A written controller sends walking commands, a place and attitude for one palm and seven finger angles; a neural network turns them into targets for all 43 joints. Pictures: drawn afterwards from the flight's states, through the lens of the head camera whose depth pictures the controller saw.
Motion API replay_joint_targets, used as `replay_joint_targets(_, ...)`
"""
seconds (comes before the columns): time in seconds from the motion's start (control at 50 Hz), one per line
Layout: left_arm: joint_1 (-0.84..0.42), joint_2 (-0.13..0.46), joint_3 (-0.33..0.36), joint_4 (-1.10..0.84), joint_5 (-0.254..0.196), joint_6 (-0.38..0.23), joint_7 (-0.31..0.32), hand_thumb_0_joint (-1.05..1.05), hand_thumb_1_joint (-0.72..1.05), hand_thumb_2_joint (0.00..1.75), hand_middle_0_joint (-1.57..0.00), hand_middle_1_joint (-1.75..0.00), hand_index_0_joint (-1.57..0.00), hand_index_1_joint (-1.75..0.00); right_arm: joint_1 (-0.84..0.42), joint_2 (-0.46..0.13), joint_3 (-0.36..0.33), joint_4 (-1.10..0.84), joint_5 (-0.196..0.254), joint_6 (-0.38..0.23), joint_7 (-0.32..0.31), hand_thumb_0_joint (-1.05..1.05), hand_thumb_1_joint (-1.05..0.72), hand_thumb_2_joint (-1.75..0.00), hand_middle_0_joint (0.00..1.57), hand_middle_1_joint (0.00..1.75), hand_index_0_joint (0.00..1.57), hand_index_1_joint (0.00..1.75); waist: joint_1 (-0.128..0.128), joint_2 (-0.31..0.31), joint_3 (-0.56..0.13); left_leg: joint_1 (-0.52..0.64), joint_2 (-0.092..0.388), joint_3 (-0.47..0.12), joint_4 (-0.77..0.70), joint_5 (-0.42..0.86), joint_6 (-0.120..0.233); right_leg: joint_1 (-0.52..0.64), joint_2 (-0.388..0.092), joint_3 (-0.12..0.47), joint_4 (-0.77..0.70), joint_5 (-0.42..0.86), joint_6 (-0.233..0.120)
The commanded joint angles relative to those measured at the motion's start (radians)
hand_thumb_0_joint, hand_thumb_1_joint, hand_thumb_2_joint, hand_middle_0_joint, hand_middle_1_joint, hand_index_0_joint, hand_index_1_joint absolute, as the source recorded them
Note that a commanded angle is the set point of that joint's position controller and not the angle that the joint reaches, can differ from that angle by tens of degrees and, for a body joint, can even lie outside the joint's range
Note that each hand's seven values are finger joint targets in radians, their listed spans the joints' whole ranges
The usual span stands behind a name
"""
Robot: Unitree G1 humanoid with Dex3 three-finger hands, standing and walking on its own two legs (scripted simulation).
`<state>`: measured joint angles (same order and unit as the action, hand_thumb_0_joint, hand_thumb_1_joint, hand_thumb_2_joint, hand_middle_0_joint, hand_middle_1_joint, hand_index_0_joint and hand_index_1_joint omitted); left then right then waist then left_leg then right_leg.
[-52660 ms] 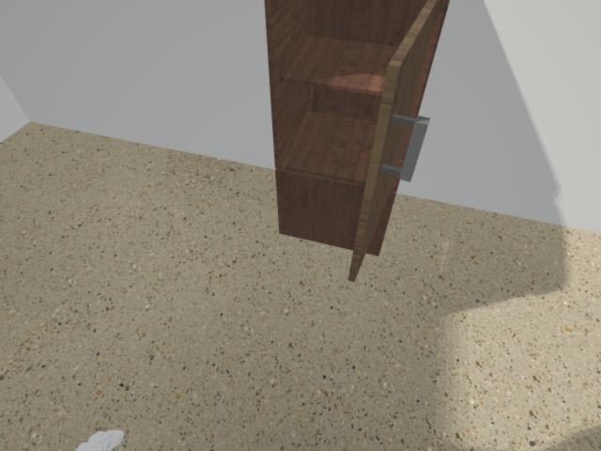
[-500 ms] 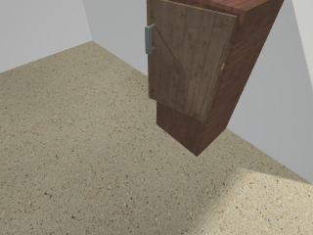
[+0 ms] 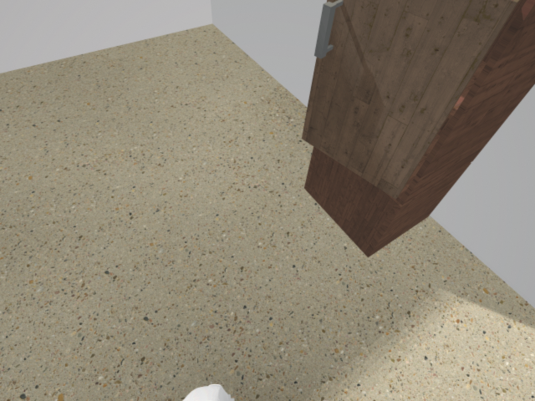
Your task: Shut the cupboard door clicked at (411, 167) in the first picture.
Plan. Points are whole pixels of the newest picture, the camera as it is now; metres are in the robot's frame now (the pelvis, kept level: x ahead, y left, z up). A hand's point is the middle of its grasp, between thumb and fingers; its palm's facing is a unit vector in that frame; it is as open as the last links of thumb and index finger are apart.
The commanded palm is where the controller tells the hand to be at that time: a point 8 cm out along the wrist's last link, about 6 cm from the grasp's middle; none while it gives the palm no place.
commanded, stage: walk to a spot facing it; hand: left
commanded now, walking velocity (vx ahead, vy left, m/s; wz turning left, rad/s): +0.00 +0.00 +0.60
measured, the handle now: (329, 29) +0.96 -0.13 +0.08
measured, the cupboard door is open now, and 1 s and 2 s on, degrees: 13 13 13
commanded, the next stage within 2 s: turn to face it in 1.42 s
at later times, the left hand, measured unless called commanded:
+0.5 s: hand out of the picture -0.01 +0.17 -0.13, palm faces +0.31 -0.90 -0.30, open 7.3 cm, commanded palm none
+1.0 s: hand out of the picture +0.02 +0.25 -0.13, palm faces +0.58 -0.77 -0.25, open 7.3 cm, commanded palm none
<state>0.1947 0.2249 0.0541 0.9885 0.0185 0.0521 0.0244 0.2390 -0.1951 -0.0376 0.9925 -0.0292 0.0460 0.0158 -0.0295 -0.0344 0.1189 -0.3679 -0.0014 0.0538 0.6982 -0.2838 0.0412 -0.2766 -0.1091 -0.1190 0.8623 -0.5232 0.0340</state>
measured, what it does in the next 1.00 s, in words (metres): steps on the spot, turning left: right foot, then left foot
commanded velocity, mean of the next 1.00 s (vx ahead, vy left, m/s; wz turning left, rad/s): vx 0.20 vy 0.00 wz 0.53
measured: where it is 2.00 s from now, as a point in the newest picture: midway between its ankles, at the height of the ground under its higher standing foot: (179, 365)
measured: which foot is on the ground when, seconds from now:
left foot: down 0.00-0.32, up 0.34-0.70, down 0.72-1.00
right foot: up 0.00-0.30, down 0.32-0.72, up 0.74-1.00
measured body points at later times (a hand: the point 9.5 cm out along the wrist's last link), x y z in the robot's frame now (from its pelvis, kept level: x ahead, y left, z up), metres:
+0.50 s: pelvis -0.01 -0.05 +0.02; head +0.04 -0.06 +0.47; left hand -0.02 +0.21 -0.11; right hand +0.14 -0.29 -0.13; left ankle -0.05 +0.08 -0.63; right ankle +0.01 -0.17 -0.72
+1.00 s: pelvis +0.08 +0.03 +0.02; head +0.11 +0.05 +0.47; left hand -0.02 +0.29 -0.11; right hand +0.24 -0.15 -0.14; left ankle -0.05 +0.11 -0.72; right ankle +0.23 -0.03 -0.69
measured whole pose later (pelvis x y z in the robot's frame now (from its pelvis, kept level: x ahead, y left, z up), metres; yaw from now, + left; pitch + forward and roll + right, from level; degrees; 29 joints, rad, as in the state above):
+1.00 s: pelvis +0.08 +0.03 +0.02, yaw +36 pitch +0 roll +1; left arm 0.22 0.25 0.08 0.90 0.03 0.00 -0.04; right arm 0.28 -0.19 -0.03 0.97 -0.03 -0.01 0.01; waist 0.00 -0.01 0.08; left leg -0.11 0.00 -0.01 0.46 -0.34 -0.01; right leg -0.50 -0.11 -0.06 0.76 -0.26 0.06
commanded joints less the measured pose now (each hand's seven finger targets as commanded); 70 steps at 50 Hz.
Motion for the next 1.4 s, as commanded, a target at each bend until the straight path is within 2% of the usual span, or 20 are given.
replay_joint_targets(0.0, -0.052, 0.110, 0.045, -0.117, 0.009, -0.015, 0.001, 0.00, 0.90, 0.90, -0.20, -0.30, -0.20, -0.30, 0.052, -0.229, -0.059, -0.070, -0.006, -0.021, -0.036, 0.00, -0.90, -0.90, 0.20, 0.30, 0.20, 0.30, -0.012, 0.194, -0.086, 0.074, 0.272, -0.494, -0.470, -0.081, 0.099, -0.260, 0.019, 0.155, 0.289, 0.080, -0.002)
replay_joint_targets(0.2, 0.026, 0.075, 0.033, -0.136, 0.000, -0.025, 0.002, 0.00, 0.90, 0.90, -0.20, -0.30, -0.20, -0.30, 0.009, -0.221, -0.076, -0.101, -0.007, -0.007, -0.031, 0.00, -0.90, -0.90, 0.20, 0.30, 0.20, 0.30, 0.005, 0.198, -0.178, 0.093, 0.175, -0.459, -0.397, 0.075, 0.107, -0.080, 0.112, 0.108, -0.107, 0.091, 0.007)
replay_joint_targets(0.26, 0.152, 0.115, 0.048, -0.113, 0.000, -0.030, 0.008, 0.00, 0.90, 0.90, -0.20, -0.30, -0.20, -0.30, -0.062, -0.199, -0.081, -0.137, 0.003, 0.005, -0.024, 0.00, -0.90, -0.90, 0.20, 0.30, 0.20, 0.30, 0.068, 0.188, -0.170, -0.100, 0.085, -0.418, -0.338, -0.049, 0.040, 0.182, 0.112, 0.101, -0.393, 0.210, -0.008)
replay_joint_targets(0.3, 0.125, 0.258, 0.072, -0.142, 0.026, -0.040, 0.018, 0.00, 0.90, 0.90, -0.20, -0.30, -0.20, -0.30, -0.049, -0.096, -0.077, -0.167, 0.010, 0.005, -0.014, 0.00, -0.90, -0.90, 0.20, 0.30, 0.20, 0.30, 0.075, -0.246, -0.102, -0.323, -0.140, -0.123, 0.203, -0.254, -0.089, 0.160, -0.345, 0.596, -0.722, -0.065, -0.189)
replay_joint_targets(0.38, -0.071, 0.141, 0.037, -0.183, 0.012, -0.058, 0.018, 0.00, 0.90, 0.90, -0.20, -0.30, -0.20, -0.30, -0.015, -0.121, -0.078, -0.137, 0.001, 0.016, 0.009, 0.00, -0.90, -0.90, 0.20, 0.30, 0.20, 0.30, -0.032, -0.134, -0.051, -0.238, 0.003, -0.114, 0.555, -0.112, -0.089, 0.010, -0.206, 0.240, -0.555, 0.395, -0.174)
replay_joint_targets(0.54, 0.179, 0.191, 0.064, -0.096, 0.018, -0.084, 0.002, 0.00, 0.90, 0.90, -0.20, -0.30, -0.20, -0.30, -0.212, -0.092, -0.041, -0.200, 0.004, -0.009, 0.029, 0.00, -0.90, -0.90, 0.20, 0.30, 0.20, 0.30, 0.092, -0.146, -0.086, -0.239, 0.041, 0.012, 0.198, -0.162, -0.080, 0.317, -0.262, 0.125, -0.537, 0.503, -0.158)
replay_joint_targets(0.64, 0.157, 0.224, 0.077, -0.088, 0.015, -0.086, -0.015, 0.00, 0.90, 0.90, -0.20, -0.30, -0.20, -0.30, -0.132, -0.097, -0.036, -0.189, 0.007, -0.035, 0.031, 0.00, -0.90, -0.90, 0.20, 0.30, 0.20, 0.30, 0.046, -0.127, -0.095, 0.082, -0.004, 0.107, -0.145, -0.111, -0.041, 0.169, -0.257, 0.019, -0.439, 0.399, -0.110)
replay_joint_targets(0.66, 0.139, 0.216, 0.075, -0.090, 0.006, -0.082, -0.020, 0.00, 0.90, 0.90, -0.20, -0.30, -0.20, -0.30, -0.035, -0.136, -0.045, -0.162, 0.004, -0.043, 0.026, 0.00, -0.90, -0.90, 0.20, 0.30, 0.20, 0.30, -0.011, -0.055, -0.137, 0.285, -0.017, 0.099, -0.266, -0.051, -0.028, 0.059, -0.219, -0.053, -0.283, 0.394, -0.065)
replay_joint_targets(0.7, 0.011, 0.104, 0.038, -0.202, 0.006, -0.082, -0.042, 0.00, 0.90, 0.90, -0.20, -0.30, -0.20, -0.30, 0.225, -0.352, -0.099, -0.097, -0.007, -0.051, 0.002, 0.00, -0.90, -0.90, 0.20, 0.30, 0.20, 0.30, -0.151, 0.384, -0.201, 0.620, 0.406, -0.555, -0.421, 0.029, 0.182, -0.488, -0.002, -0.073, 0.264, -0.108, 0.031)
replay_joint_targets(0.72, -0.107, 0.127, 0.038, -0.241, 0.014, -0.080, -0.035, 0.00, 0.90, 0.90, -0.20, -0.30, -0.20, -0.30, 0.265, -0.338, -0.090, -0.069, -0.002, -0.051, -0.004, 0.00, -0.90, -0.90, 0.20, 0.30, 0.20, 0.30, -0.161, 0.188, -0.152, 0.524, 0.439, -0.557, -0.425, -0.050, 0.214, -0.520, -0.039, 0.046, 0.314, -0.079, 0.007)
replay_joint_targets(0.84, 0.015, 0.093, 0.044, -0.152, 0.009, -0.070, -0.060, 0.00, 0.90, 0.90, -0.20, -0.30, -0.20, -0.30, 0.013, -0.215, -0.050, -0.123, 0.000, -0.084, -0.028, 0.00, -0.90, -0.90, 0.20, 0.30, 0.20, 0.30, 0.003, 0.201, -0.071, 0.246, 0.233, -0.259, -0.462, -0.016, 0.140, -0.347, -0.034, 0.077, 0.118, 0.199, 0.021)
replay_joint_targets(0.94, 0.004, 0.081, 0.037, -0.157, 0.009, -0.078, -0.065, 0.00, 0.90, 0.90, -0.20, -0.30, -0.20, -0.30, 0.022, -0.200, -0.052, -0.087, 0.001, -0.086, -0.022, 0.00, -0.90, -0.90, 0.20, 0.30, 0.20, 0.30, 0.020, 0.158, -0.044, 0.146, 0.199, -0.214, -0.446, -0.031, 0.133, -0.156, 0.027, 0.020, -0.142, 0.295, 0.025)
replay_joint_targets(1.0, 0.178, 0.114, 0.057, -0.106, 0.012, -0.090, -0.059, 0.00, 0.90, 0.90, -0.20, -0.30, -0.20, -0.30, -0.021, -0.186, -0.052, -0.082, 0.004, -0.080, -0.020, 0.00, -0.90, -0.90, 0.20, 0.30, 0.20, 0.30, 0.113, 0.092, -0.063, -0.048, 0.136, -0.192, -0.269, -0.126, 0.091, 0.188, 0.064, 0.018, -0.262, 0.312, 0.005)
replay_joint_targets(1.02, 0.320, 0.188, 0.075, -0.073, 0.020, -0.103, -0.051, 0.00, 0.90, 0.90, -0.20, -0.30, -0.20, -0.30, -0.028, -0.151, -0.047, -0.094, 0.015, -0.081, -0.013, 0.00, -0.90, -0.90, 0.20, 0.30, 0.20, 0.30, 0.181, -0.068, -0.110, -0.181, 0.030, -0.102, -0.010, -0.170, 0.049, 0.361, -0.043, 0.170, -0.392, 0.096, -0.032)
replay_joint_targets(1.04, 0.418, 0.289, 0.094, -0.055, 0.028, -0.110, -0.037, 0.00, 0.90, 0.90, -0.20, -0.30, -0.20, -0.30, 0.012, -0.066, -0.033, -0.116, 0.025, -0.085, -0.010, 0.00, -0.90, -0.90, 0.20, 0.30, 0.20, 0.30, 0.207, -0.398, -0.200, -0.293, -0.098, -0.035, 0.380, -0.369, 0.013, 0.434, -0.334, 0.606, -0.645, -0.176, -0.119)
replay_joint_targets(1.06, 0.344, 0.263, 0.080, -0.078, 0.016, -0.106, -0.025, 0.00, 0.90, 0.90, -0.20, -0.30, -0.20, -0.30, 0.015, -0.102, -0.043, -0.123, 0.009, -0.079, -0.006, 0.00, -0.90, -0.90, 0.20, 0.30, 0.20, 0.30, 0.150, -0.310, -0.142, -0.336, -0.031, -0.125, 0.580, -0.309, 0.023, 0.308, -0.380, 0.749, -0.747, -0.377, -0.163)
replay_joint_targets(1.08, 0.238, 0.226, 0.073, -0.100, 0.019, -0.107, -0.018, 0.00, 0.90, 0.90, -0.20, -0.30, -0.20, -0.30, 0.000, -0.096, -0.049, -0.113, 0.002, -0.079, -0.001, 0.00, -0.90, -0.90, 0.20, 0.30, 0.20, 0.30, 0.107, -0.266, -0.089, -0.359, 0.004, -0.138, 0.674, -0.198, 0.018, 0.193, -0.370, 0.733, -0.763, -0.423, -0.167)
replay_joint_targets(1.12, 0.099, 0.112, 0.046, -0.118, 0.020, -0.114, -0.009, 0.00, 0.90, 0.90, -0.20, -0.30, -0.20, -0.30, 0.000, -0.073, -0.045, -0.075, -0.003, -0.071, 0.010, 0.00, -0.90, -0.90, 0.20, 0.30, 0.20, 0.30, 0.030, -0.112, -0.048, -0.278, 0.083, -0.136, 0.654, -0.026, 0.004, 0.035, -0.296, 0.391, -0.696, -0.128, -0.130)
replay_joint_targets(1.16, 0.120, 0.079, 0.040, -0.104, 0.021, -0.133, -0.008, 0.00, 0.90, 0.90, -0.20, -0.30, -0.20, -0.30, 0.019, -0.041, -0.035, -0.060, -0.001, -0.063, 0.018, 0.00, -0.90, -0.90, 0.20, 0.30, 0.20, 0.30, 0.022, -0.086, -0.102, -0.244, 0.090, -0.091, 0.561, 0.021, -0.016, 0.085, -0.241, 0.187, -0.662, 0.173, -0.121)
replay_joint_targets(1.38, 0.190, 0.138, 0.054, -0.044, 0.015, -0.130, -0.009, 0.00, 0.90, 0.90, -0.20, -0.30, -0.20, -0.30, -0.152, -0.032, -0.021, -0.159, 0.005, -0.065, 0.046, 0.00, -0.90, -0.90, 0.20, 0.30, 0.20, 0.30, 0.051, -0.105, -0.059, -0.145, 0.064, 0.066, 0.007, -0.002, 0.000, 0.263, -0.282, -0.079, -0.536, 0.676, -0.119)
